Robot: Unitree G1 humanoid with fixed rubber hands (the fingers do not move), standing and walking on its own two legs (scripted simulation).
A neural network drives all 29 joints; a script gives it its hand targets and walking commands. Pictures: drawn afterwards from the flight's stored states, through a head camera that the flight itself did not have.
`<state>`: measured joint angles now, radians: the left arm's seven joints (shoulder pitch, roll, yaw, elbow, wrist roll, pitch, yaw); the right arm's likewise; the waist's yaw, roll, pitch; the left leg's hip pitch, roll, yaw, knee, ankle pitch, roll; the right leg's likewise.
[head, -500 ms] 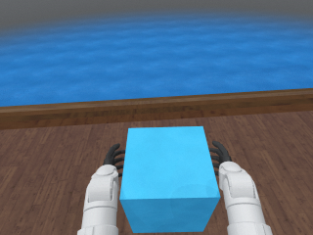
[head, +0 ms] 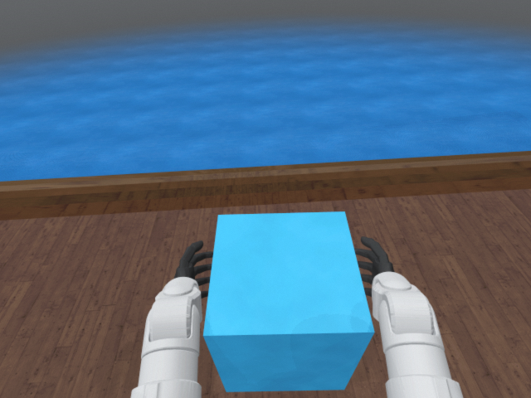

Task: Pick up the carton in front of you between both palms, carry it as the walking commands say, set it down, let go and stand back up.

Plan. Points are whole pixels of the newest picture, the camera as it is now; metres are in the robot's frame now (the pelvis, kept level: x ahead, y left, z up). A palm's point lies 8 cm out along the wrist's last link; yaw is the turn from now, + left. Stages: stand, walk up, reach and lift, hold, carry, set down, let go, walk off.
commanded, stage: carry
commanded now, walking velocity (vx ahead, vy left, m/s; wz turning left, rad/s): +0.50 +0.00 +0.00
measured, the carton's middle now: (283, 305) +0.30 +0.00 -0.03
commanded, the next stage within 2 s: none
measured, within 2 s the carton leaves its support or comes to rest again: neither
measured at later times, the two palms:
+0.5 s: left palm (177, 222) +0.40 +0.18 +0.08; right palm (349, 208) +0.41 -0.12 +0.09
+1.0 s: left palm (202, 137) +0.70 +0.18 +0.07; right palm (325, 133) +0.70 -0.12 +0.07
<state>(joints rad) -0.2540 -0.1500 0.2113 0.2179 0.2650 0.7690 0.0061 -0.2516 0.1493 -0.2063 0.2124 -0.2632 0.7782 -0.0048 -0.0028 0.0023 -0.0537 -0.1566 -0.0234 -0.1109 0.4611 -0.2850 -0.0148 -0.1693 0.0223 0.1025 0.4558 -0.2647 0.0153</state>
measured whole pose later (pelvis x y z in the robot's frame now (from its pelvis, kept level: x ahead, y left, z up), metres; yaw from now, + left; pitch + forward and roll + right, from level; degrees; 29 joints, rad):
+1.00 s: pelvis +0.48 +0.03 -0.02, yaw +0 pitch +4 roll -1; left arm 0.13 -0.14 0.04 -0.57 0.01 1.13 0.15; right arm 0.11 0.14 -0.03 -0.54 0.01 1.14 -0.15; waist -0.03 0.02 -0.13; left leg 0.11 0.05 0.19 0.27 -0.43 -0.02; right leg -0.55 -0.06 -0.22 0.52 -0.07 -0.03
